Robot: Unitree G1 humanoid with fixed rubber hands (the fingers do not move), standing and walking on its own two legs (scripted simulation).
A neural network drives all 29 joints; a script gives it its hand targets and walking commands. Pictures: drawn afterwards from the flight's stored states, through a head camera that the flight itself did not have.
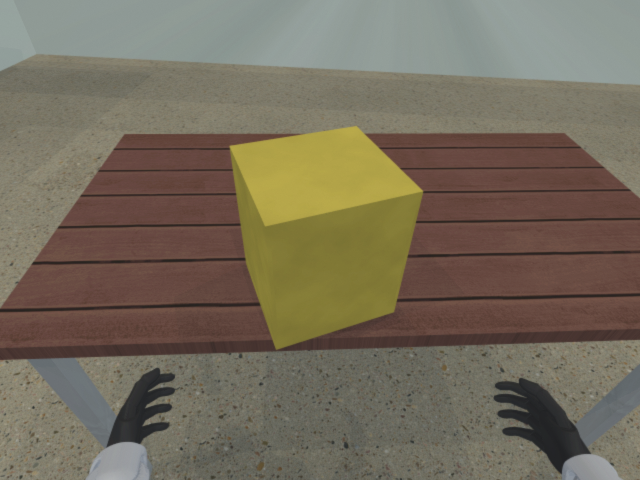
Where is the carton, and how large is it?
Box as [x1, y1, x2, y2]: [229, 126, 422, 349]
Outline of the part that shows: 356,126 229,146 246,264 276,349 392,312 394,309 422,190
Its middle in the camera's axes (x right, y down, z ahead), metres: +0.00 +0.00 +0.62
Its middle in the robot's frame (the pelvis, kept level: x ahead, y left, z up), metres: +0.48 +0.02 +0.07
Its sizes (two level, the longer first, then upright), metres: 0.210 0.200 0.250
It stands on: a table, 0.72 m high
